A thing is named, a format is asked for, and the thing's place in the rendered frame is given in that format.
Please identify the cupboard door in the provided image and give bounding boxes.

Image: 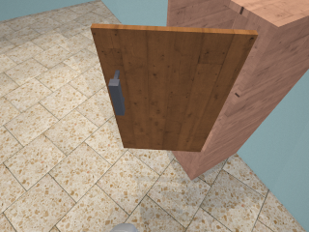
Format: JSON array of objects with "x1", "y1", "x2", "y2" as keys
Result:
[{"x1": 90, "y1": 23, "x2": 258, "y2": 153}]

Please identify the handle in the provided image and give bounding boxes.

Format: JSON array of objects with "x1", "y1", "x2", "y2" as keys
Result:
[{"x1": 108, "y1": 70, "x2": 126, "y2": 116}]

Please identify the robot left thigh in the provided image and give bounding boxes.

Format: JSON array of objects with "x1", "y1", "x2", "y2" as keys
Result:
[{"x1": 109, "y1": 222, "x2": 140, "y2": 232}]

